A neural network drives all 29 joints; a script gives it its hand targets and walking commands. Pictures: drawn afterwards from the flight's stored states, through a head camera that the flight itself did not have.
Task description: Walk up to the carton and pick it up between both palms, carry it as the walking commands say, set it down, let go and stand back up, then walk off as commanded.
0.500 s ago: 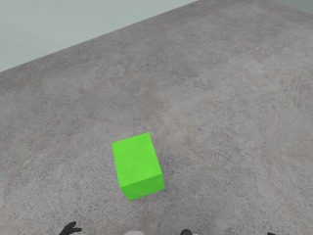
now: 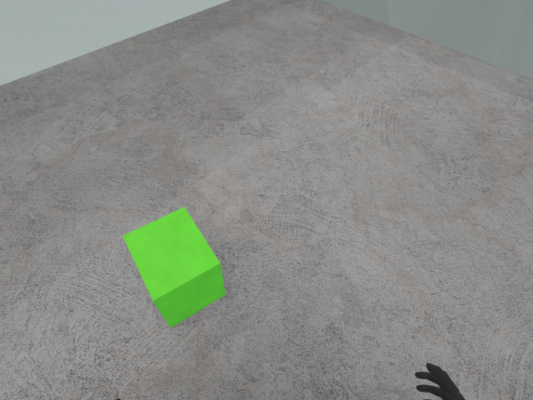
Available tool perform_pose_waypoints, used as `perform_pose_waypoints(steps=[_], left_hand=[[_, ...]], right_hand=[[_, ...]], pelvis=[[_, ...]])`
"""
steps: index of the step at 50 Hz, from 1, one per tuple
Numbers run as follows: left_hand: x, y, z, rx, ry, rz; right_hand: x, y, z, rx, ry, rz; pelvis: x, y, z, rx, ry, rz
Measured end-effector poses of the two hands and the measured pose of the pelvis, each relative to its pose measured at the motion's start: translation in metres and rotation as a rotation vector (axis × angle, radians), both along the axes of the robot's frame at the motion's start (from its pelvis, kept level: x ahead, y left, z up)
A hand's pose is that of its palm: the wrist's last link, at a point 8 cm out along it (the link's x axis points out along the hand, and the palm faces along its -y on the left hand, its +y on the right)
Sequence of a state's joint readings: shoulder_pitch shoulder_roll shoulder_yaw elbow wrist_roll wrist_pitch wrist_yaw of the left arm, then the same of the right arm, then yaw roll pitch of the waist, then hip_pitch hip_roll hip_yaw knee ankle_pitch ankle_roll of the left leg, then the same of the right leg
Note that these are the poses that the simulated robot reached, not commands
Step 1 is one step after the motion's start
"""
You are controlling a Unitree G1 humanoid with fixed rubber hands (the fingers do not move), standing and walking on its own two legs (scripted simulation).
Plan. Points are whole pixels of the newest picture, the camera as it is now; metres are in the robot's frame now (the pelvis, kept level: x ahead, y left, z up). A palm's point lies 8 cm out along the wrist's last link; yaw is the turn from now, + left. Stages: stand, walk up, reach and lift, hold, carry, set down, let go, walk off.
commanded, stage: walk off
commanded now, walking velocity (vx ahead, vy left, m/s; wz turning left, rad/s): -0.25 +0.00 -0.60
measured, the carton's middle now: (177, 267) +0.61 +0.35 -0.64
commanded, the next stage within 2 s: none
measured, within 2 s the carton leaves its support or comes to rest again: neither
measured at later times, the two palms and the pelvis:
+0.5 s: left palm out of the picture +0.05 +0.24 -0.10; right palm out of the picture -0.10 -0.29 -0.11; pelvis -0.13 +0.00 +0.00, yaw -17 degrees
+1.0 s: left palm out of the picture -0.03 +0.24 -0.12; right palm out of the picture -0.32 -0.21 -0.11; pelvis -0.27 +0.07 -0.01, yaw -35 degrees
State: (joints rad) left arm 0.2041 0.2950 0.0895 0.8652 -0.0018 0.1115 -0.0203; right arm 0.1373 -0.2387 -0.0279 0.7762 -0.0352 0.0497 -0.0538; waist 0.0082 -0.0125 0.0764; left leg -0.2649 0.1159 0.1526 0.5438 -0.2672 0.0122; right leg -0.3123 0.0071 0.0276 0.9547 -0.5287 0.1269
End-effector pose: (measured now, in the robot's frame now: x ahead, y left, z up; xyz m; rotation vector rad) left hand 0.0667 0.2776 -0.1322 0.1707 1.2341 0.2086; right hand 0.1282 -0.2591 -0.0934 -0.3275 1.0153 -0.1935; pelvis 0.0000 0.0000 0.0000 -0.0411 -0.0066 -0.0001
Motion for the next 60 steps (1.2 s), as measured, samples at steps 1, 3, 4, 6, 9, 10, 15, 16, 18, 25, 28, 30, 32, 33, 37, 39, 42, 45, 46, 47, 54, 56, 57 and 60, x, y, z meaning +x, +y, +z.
perform_pose_waypoints(steps=[1,3,4,6,9,10,15,16,18,25,28,30,32,33,37,39,42,45,46,47,54,56,57,60], left_hand=[[0.004,-0.005,0.002,0.003,-0.014,-0.018],[0.011,-0.017,0.006,0.016,-0.047,-0.058],[0.013,-0.022,0.008,0.029,-0.063,-0.081],[0.013,-0.032,0.012,0.059,-0.082,-0.13],[0.002,-0.038,0.028,0.1,-0.075,-0.185],[-0.001,-0.038,0.033,0.116,-0.068,-0.198],[-0.001,-0.042,0.046,0.15,-0.092,-0.25],[0.0,-0.044,0.047,0.15,-0.102,-0.263],[0.001,-0.046,0.047,0.145,-0.12,-0.289],[-0.02,-0.037,0.029,0.084,-0.119,-0.352],[-0.03,-0.026,0.014,0.041,-0.115,-0.371],[-0.038,-0.019,0.005,0.02,-0.113,-0.383],[-0.049,-0.013,0.002,0.011,-0.087,-0.406],[-0.054,-0.01,0.001,0.004,-0.075,-0.413],[-0.079,0.005,-0.004,-0.009,-0.015,-0.445],[-0.09,0.01,-0.005,-0.008,0.014,-0.461],[-0.098,0.01,-0.005,-0.007,0.028,-0.496],[-0.097,-0.002,-0.001,-0.009,0.001,-0.547],[-0.095,-0.008,0.001,-0.01,-0.014,-0.568],[-0.094,-0.014,0.003,-0.01,-0.031,-0.589],[-0.11,-0.046,0.022,0.047,-0.129,-0.749],[-0.119,-0.045,0.033,0.078,-0.127,-0.782],[-0.122,-0.045,0.037,0.091,-0.127,-0.793],[-0.124,-0.049,0.047,0.104,-0.15,-0.822]], right_hand=[[-0.012,-0.006,-0.005,0.008,0.008,-0.014],[-0.039,-0.02,-0.018,0.027,0.032,-0.052],[-0.054,-0.028,-0.025,0.038,0.045,-0.073],[-0.086,-0.045,-0.038,0.055,0.077,-0.12],[-0.129,-0.057,-0.041,0.074,0.133,-0.191],[-0.14,-0.059,-0.04,0.082,0.142,-0.206],[-0.187,-0.063,-0.035,0.099,0.156,-0.258],[-0.194,-0.062,-0.034,0.101,0.154,-0.268],[-0.205,-0.059,-0.032,0.102,0.145,-0.286],[-0.231,-0.035,-0.02,0.073,0.072,-0.341],[-0.255,-0.02,-0.014,0.032,0.057,-0.379],[-0.28,-0.01,-0.009,0.0,0.075,-0.403],[-0.302,0.0,0.001,-0.017,0.088,-0.419],[-0.31,0.005,0.006,-0.023,0.089,-0.426],[-0.317,0.015,0.02,-0.044,0.02,-0.445],[-0.317,0.02,0.024,-0.047,-0.031,-0.455],[-0.33,0.027,0.024,-0.04,-0.072,-0.478],[-0.363,0.034,0.014,-0.02,-0.06,-0.518],[-0.378,0.037,0.009,-0.012,-0.05,-0.536],[-0.395,0.039,0.003,-0.002,-0.037,-0.556],[-0.524,0.058,-0.04,0.091,0.074,-0.729],[-0.549,0.068,-0.039,0.117,0.096,-0.772],[-0.559,0.073,-0.038,0.126,0.1,-0.786],[-0.585,0.087,-0.035,0.141,0.107,-0.819]], pelvis=[[-0.006,-0.003,-0.002,0.004,-0.001,-0.014],[-0.019,-0.011,-0.006,0.016,-0.003,-0.043],[-0.025,-0.015,-0.009,0.025,-0.003,-0.059],[-0.038,-0.023,-0.014,0.031,-0.002,-0.083],[-0.054,-0.028,-0.006,0.061,0.003,-0.118],[-0.059,-0.029,-0.003,0.07,0.004,-0.13],[-0.084,-0.03,0.004,0.097,0.013,-0.185],[-0.089,-0.029,0.005,0.099,0.014,-0.195],[-0.099,-0.027,0.005,0.101,0.015,-0.217],[-0.135,-0.001,0.001,0.086,0.019,-0.292],[-0.149,0.018,-0.004,0.067,0.026,-0.326],[-0.159,0.03,-0.005,0.051,0.021,-0.349],[-0.168,0.038,-0.001,0.028,0.018,-0.376],[-0.173,0.041,0.001,0.019,0.015,-0.389],[-0.189,0.052,0.004,0.0,0.01,-0.444],[-0.198,0.058,0.005,-0.006,0.01,-0.471],[-0.213,0.064,0.004,-0.011,0.009,-0.509],[-0.231,0.069,0.002,-0.009,0.006,-0.547],[-0.237,0.071,0.001,-0.006,0.004,-0.56],[-0.244,0.072,-0.001,-0.002,0.002,-0.573],[-0.296,0.076,-0.012,0.039,-0.014,-0.67],[-0.306,0.08,-0.006,0.061,-0.019,-0.693],[-0.311,0.081,-0.003,0.07,-0.02,-0.705],[-0.324,0.088,0.002,0.09,-0.02,-0.739]])
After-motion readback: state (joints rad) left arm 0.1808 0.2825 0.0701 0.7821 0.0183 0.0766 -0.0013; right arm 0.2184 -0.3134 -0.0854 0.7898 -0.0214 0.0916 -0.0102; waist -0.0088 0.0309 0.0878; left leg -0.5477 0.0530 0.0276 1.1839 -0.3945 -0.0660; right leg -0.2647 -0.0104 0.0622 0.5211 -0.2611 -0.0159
